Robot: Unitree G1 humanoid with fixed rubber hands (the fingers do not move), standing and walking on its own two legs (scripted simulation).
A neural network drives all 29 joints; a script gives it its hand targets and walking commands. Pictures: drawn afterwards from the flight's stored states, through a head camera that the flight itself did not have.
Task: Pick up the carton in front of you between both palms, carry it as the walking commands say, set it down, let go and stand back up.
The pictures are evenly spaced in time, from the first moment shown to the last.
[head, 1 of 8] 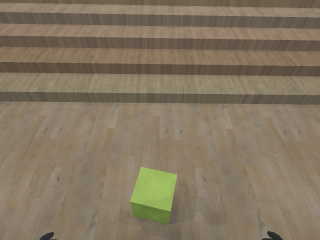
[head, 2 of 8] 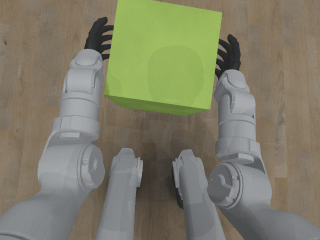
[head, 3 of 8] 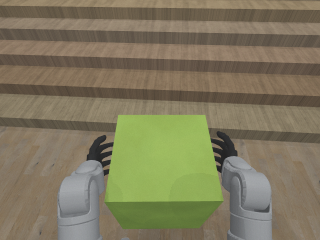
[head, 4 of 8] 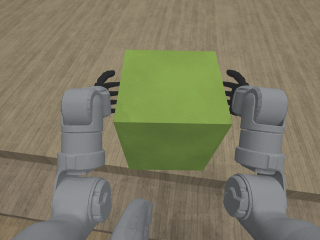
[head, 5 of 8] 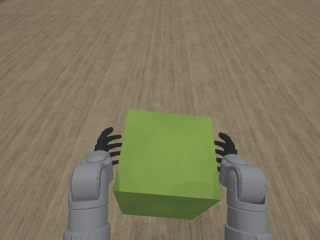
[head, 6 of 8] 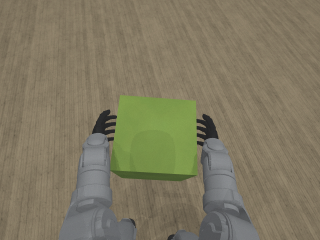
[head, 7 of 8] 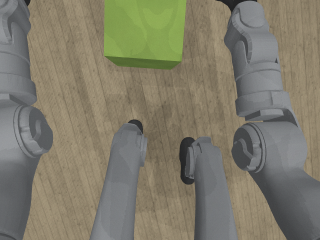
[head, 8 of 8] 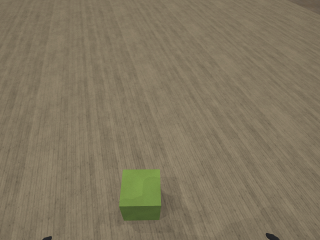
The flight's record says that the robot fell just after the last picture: no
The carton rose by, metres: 1.57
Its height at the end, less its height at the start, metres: +0.83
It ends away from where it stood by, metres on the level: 5.22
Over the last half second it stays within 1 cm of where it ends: yes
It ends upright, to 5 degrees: yes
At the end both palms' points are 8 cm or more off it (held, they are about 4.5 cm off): yes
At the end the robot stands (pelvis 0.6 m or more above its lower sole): yes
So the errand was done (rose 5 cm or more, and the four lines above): yes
